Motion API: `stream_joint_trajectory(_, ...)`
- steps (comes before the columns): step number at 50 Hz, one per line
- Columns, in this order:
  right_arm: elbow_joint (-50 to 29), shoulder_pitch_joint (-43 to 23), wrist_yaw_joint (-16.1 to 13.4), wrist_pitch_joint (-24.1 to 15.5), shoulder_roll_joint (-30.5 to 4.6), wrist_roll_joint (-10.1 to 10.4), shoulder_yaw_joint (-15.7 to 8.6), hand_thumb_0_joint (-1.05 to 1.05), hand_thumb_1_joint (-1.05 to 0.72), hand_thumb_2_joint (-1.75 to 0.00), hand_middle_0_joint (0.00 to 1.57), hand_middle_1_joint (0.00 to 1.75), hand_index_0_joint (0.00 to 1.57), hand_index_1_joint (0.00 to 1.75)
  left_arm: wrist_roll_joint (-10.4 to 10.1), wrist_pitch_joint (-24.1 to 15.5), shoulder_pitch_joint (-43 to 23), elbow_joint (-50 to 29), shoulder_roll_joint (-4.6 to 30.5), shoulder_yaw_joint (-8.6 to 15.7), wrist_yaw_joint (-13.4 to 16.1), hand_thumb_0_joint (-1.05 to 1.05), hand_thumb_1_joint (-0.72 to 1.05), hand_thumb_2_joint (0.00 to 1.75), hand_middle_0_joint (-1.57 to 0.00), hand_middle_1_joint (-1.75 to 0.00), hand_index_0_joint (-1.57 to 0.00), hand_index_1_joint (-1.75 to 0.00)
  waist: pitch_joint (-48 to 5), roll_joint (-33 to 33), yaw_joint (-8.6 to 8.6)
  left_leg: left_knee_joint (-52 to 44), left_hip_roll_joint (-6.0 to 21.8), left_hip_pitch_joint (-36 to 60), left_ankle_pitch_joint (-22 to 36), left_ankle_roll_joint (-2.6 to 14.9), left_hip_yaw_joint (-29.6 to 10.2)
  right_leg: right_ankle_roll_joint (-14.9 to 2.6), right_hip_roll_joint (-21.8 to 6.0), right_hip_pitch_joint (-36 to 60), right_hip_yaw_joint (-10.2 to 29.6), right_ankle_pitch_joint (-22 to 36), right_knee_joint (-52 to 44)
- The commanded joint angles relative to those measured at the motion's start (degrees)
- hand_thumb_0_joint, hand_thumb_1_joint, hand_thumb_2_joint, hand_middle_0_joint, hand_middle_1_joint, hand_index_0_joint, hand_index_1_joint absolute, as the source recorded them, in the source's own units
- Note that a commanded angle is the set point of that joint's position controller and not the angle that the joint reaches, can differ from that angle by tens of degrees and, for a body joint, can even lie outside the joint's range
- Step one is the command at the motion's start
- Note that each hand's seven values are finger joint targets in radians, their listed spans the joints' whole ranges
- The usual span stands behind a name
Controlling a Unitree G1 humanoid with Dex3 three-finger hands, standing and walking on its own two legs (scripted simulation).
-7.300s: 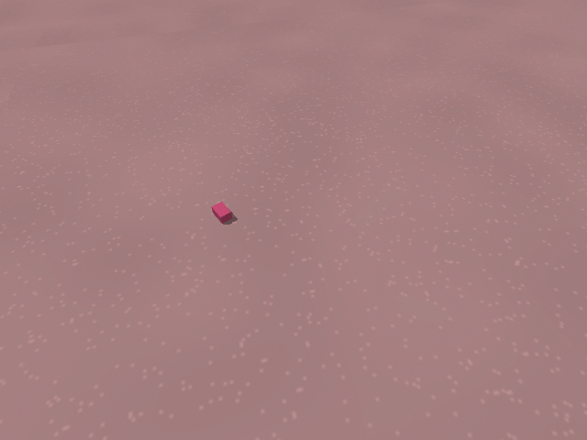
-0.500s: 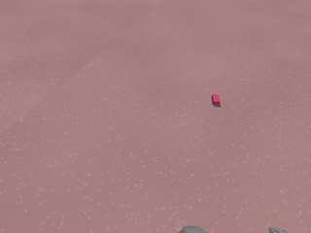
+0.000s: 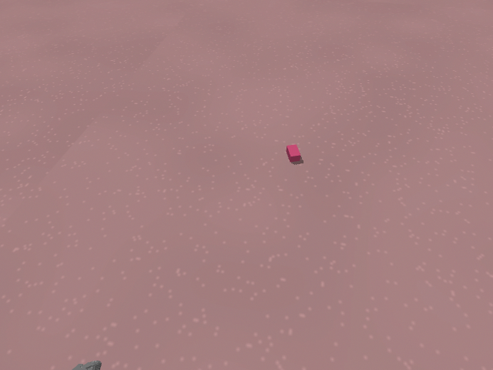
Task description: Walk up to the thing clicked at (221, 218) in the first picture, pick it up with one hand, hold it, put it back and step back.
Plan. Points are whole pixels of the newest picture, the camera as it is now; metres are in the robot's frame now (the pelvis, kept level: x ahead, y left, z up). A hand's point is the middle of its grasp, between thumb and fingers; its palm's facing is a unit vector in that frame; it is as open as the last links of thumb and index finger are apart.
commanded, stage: walk up
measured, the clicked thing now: (293, 153) +1.29 -0.22 -0.73
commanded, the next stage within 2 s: stand in 0.94 s
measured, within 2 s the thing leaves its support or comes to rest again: neither
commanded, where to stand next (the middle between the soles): +0.04 +0.00 m, yaw -10 degrees
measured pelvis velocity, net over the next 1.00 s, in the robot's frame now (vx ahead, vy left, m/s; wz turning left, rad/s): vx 0.00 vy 0.00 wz -0.18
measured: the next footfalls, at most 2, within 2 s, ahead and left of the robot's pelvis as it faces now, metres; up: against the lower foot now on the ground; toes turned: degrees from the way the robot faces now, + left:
right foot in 0.32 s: +0.04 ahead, -0.14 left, +0.00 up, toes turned -5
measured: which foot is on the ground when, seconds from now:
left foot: down 0.00-1.00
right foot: down 0.00-0.02, up 0.04-0.30, down 0.32-1.00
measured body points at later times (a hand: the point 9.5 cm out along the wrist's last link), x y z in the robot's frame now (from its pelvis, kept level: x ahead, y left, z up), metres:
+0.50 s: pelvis +0.00 -0.01 +0.00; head +0.02 -0.03 +0.45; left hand +0.10 +0.29 -0.11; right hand +0.05 -0.34 -0.12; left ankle +0.03 +0.13 -0.72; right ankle +0.00 -0.13 -0.72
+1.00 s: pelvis +0.00 +0.00 +0.03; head +0.00 -0.01 +0.47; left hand +0.15 +0.28 -0.10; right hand +0.02 -0.32 -0.11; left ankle +0.03 +0.13 -0.72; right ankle +0.00 -0.13 -0.72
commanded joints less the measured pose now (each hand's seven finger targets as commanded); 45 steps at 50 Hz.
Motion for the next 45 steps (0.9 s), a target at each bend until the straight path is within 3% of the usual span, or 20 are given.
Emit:
stream_joint_trajectory(1, -4.77, 3.15, -1.48, -2.65, -17.42, -1.42, -5.56, 0.0, -0.9, -0.9, 0.2, 0.3, 0.2, 0.3, -1.45, -0.62, -0.55, -5.57, 7.73, 2.26, 1.38, 0.0, 0.9, 0.9, -0.2, -0.3, -0.2, -0.3, -5.35, 11.29, -1.25, -23.08, 17.37, 14.39, 6.55, 7.65, -26.39, -1.55, 3.16, -15.97, 2.68, 1.2, 11.98)
stream_joint_trajectory(2, -5.36, 0.79, -1.08, -2.78, -19.21, -0.15, -5.93, 0.0, -0.9, -0.9, 0.2, 0.3, 0.2, 0.3, -0.74, -0.32, 0.48, -3.49, 13.37, 3.72, 2.28, 0.0, 0.9, 0.9, -0.2, -0.3, -0.2, -0.3, -6.74, 10.25, -1.26, -22.78, 25.18, 8.88, 7.35, 14.36, -31.61, -0.85, 1.76, -11.4, 1.69, -14.05, 20.92)
stream_joint_trajectory(3, -5.4, -0.2, -0.98, -2.83, -17.93, -0.09, -5.78, 0.0, -0.9, -0.9, 0.2, 0.3, 0.2, 0.3, -0.44, -0.39, 1.45, -2.4, 14.59, 4.03, 2.32, 0.0, 0.9, 0.9, -0.2, -0.3, -0.2, -0.3, -4.61, 6.82, -0.06, -22.66, 24.52, 6.32, 7.47, 15.78, -30.3, -0.75, 0.53, -11.48, 2.57, -13.68, 24.86)
stream_joint_trajectory(6, -5.6, -2.05, -1.45, -3.04, -15.15, -0.32, -4.58, 0.0, -0.9, -0.9, 0.2, 0.3, 0.2, 0.3, -0.93, -0.76, 2.12, -0.29, 12.9, 4.3, 1.27, 0.0, 0.9, 0.9, -0.2, -0.3, -0.2, -0.3, -2.17, 9.45, 0.86, -18.64, 15.56, 7.2, 15.38, 10.7, -13.06, -0.96, -1.76, -12.78, 0.84, -8.2, 21.5)
stream_joint_trajectory(7, -5.39, -1.87, -1.33, -2.89, -15.42, -0.58, -4.52, 0.0, -0.9, -0.9, 0.2, 0.3, 0.2, 0.3, -0.9, -0.89, 2.38, 0.14, 12.34, 4.2, 0.78, 0.0, 0.9, 0.9, -0.2, -0.3, -0.2, -0.3, -2.72, 11.7, 0.48, -17.95, 14.47, 7.21, 16.74, 10.33, -10.56, -0.67, -1.92, -11.2, -0.8, -7.52, 18.06)
stream_joint_trajectory(10, -6.24, -1.36, -0.84, -2.14, -15.2, -1.12, -4.43, 0.0, -0.9, -0.9, 0.2, 0.3, 0.2, 0.3, -0.49, -1.4, 1.36, 0.55, 11.15, 3.78, 0.31, 0.0, 0.9, 0.9, -0.2, -0.3, -0.2, -0.3, -5.45, 12.33, -0.83, -15.24, 15.03, 8.36, 18.79, 11.27, -8.34, 0.18, -2.45, -5.9, -5.67, -7.62, 8.23)
stream_joint_trajectory(14, -7.01, -4.38, -0.38, -0.42, -13.79, -0.21, -3.44, 0.0, -0.9, -0.9, 0.2, 0.3, 0.2, 0.3, 0.2, -2.29, 5.67, 3.44, 10.02, 3.9, 0.95, 0.0, 0.9, 0.9, -0.2, -0.3, -0.2, -0.3, -8.03, 9.74, 1.99, -5.75, 12.91, 2.59, 17.15, 8.18, -4.56, -1.26, -0.2, 6.58, -9.4, 4.51, -10.17)
stream_joint_trajectory(15, -6.91, -3.54, -0.3, -0.2, -11.55, 0.2, -2.59, 0.0, -0.9, -0.9, 0.2, 0.3, 0.2, 0.3, 0.65, -2.92, 5.12, 3.29, 11.71, 4.3, 1.33, 0.0, 0.9, 0.9, -0.2, -0.3, -0.2, -0.3, -8.71, 5.87, 2.06, -1.62, 11.21, 0.18, 14.69, 5.51, -3.01, -2.33, -2.15, 9.69, -4.82, 6.47, -13.76)
stream_joint_trajectory(16, -7.45, -3.11, -0.21, -0.11, -8.37, 0.71, -1.4, 0.0, -0.9, -0.9, 0.2, 0.3, 0.2, 0.3, 1.2, -3.63, 3.93, 2.52, 14.71, 4.82, 1.67, 0.0, 0.9, 0.9, -0.2, -0.3, -0.2, -0.3, -8.07, -3.88, 1.31, 5.88, 6.79, -5.05, 8.02, 2.14, -0.3, -5.09, -11.34, 9.95, 11.53, 9.43, -17.34)
stream_joint_trajectory(17, -7.51, -5.63, -0.77, 0.54, -8.67, 1.07, -1.77, 0.0, -0.9, -0.9, 0.2, 0.3, 0.2, 0.3, 0.79, -3.75, 0.92, 2.11, 18.2, 4.8, 1.67, 0.0, 0.9, 0.9, -0.2, -0.3, -0.2, -0.3, -4.89, -9.15, 1.31, 9.79, 1.88, -5.68, -12.22, 0.42, -0.12, -12.8, -20.91, 0.78, 23.45, 10.85, -19.33)
stream_joint_trajectory(18, -6.0, -5.34, -1.14, 0.74, -10.93, 0.64, -2.55, 0.0, -0.9, -0.9, 0.2, 0.3, 0.2, 0.3, 0.84, -3.89, -0.74, 1.42, 18.37, 4.59, 1.55, 0.0, 0.9, 0.9, -0.2, -0.3, -0.2, -0.3, -2.98, -7.84, 0.84, 13.91, 3.24, -1.88, -14.79, 0.12, -3.46, -15.92, -22.53, -4.4, 24.81, 13.14, -17.86)
stream_joint_trajectory(20, -4.12, -5.1, -0.89, 0.31, -10.22, 1.42, -1.95, 0.0, -0.9, -0.9, 0.2, 0.3, 0.2, 0.3, 0.25, -4.3, -2.06, 2.44, 14.92, 3.63, 1.92, 0.0, 0.9, 0.9, -0.2, -0.3, -0.2, -0.3, -3.49, -5.65, 0.28, 9.52, 3.74, -4.36, -11.89, 0.85, -4.1, -12.48, -17.32, 2.13, 15.43, 22.0, -14.22)
stream_joint_trajectory(24, -0.2, -2.47, -0.73, -0.96, -9.4, 0.97, -1.52, 0.0, -0.9, -0.9, 0.2, 0.3, 0.2, 0.3, -0.08, -3.91, -4.13, 3.57, 13.5, 2.83, 1.75, 0.0, 0.9, 0.9, -0.2, -0.3, -0.2, -0.3, -7.56, -8.72, -1.0, -7.38, 1.54, 6.98, 0.79, 0.96, -0.09, -8.05, -12.05, 0.9, 6.84, 28.79, -9.01)
stream_joint_trajectory(25, 0.55, -1.71, -0.77, -1.29, -9.74, 0.64, -1.73, 0.0, -0.9, -0.9, 0.2, 0.3, 0.2, 0.3, -0.46, -3.74, -5.02, 3.63, 12.73, 2.51, 1.63, 0.0, 0.9, 0.9, -0.2, -0.3, -0.2, -0.3, -8.54, -7.58, -1.39, -11.49, 2.53, 11.39, 9.02, 1.24, -1.31, -6.59, -11.58, -1.26, 6.01, 27.52, -7.5)
stream_joint_trajectory(26, 0.73, -3.15, -0.9, -1.61, -11.58, 0.17, -2.17, 0.0, -0.9, -0.9, 0.2, 0.3, 0.2, 0.3, -0.99, -3.59, -4.16, 3.87, 10.8, 1.98, 1.58, 0.0, 0.9, 0.9, -0.2, -0.3, -0.2, -0.3, -9.44, -3.25, -0.41, -13.68, 6.9, 13.87, 14.6, 2.86, -7.0, -4.21, -9.39, -3.69, 4.72, 22.41, -6.4)
stream_joint_trajectory(27, 0.53, -6.77, -0.72, -1.78, -13.25, 0.53, -2.24, 0.0, -0.9, -0.9, 0.2, 0.3, 0.2, 0.3, -1.4, -3.22, -3.3, 5.45, 10.42, 1.86, 1.49, 0.0, 0.9, 0.9, -0.2, -0.3, -0.2, -0.3, -8.22, -0.85, 1.36, -14.56, 9.81, 8.39, 8.64, 5.17, -11.01, -2.66, -5.51, -1.68, 2.15, 9.8, -7.65)
stream_joint_trajectory(29, 1.6, -9.14, -0.18, -1.74, -12.15, 0.64, -1.25, 0.0, -0.9, -0.9, 0.2, 0.3, 0.2, 0.3, -0.73, -3.29, -3.8, 7.41, 10.87, 1.77, 1.5, 0.0, 0.9, 0.9, -0.2, -0.3, -0.2, -0.3, -6.84, 0.53, 2.04, -15.34, 9.54, 4.4, 3.81, 4.94, -9.0, -2.97, -5.81, 2.92, 2.83, 4.56, -10.72)
stream_joint_trajectory(33, 4.83, -8.6, -0.07, -1.67, -10.35, 0.94, -0.35, 0.0, -0.9, -0.9, 0.2, 0.3, 0.2, 0.3, -0.86, -3.94, -6.95, 9.88, 11.98, 1.67, 1.27, 0.0, 0.9, 0.9, -0.2, -0.3, -0.2, -0.3, -5.35, -0.06, 0.46, -15.31, 5.24, 8.27, 5.95, 1.89, -3.66, -3.9, -8.78, 1.13, 5.8, 12.27, -14.67)
stream_joint_trajectory(39, 7.86, -10.61, -0.23, -1.99, -10.33, 0.99, 0.02, 0.0, -0.9, -0.9, 0.2, 0.3, 0.2, 0.3, -1.15, -3.43, -9.23, 13.06, 10.43, 1.02, 1.22, 0.0, 0.9, 0.9, -0.2, -0.3, -0.2, -0.3, -6.86, 0.27, 1.02, -19.99, 7.26, 10.93, 10.26, 2.06, -4.0, -2.42, -7.31, 4.64, 3.31, 16.85, -15.95)
stream_joint_trajectory(45, 9.91, -12.24, -0.25, -1.9, -9.89, 0.84, -0.06, 0.0, -0.9, -0.9, 0.2, 0.3, 0.2, 0.3, -0.89, -3.09, -10.87, 15.75, 10.03, 0.8, 0.99, 0.0, 0.9, 0.9, -0.2, -0.3, -0.2, -0.3, -6.25, -0.04, 0.83, -22.66, 7.27, 11.79, 7.79, 1.56, -3.07, -1.91, -7.62, 5.66, 3.34, 16.78, -19.18)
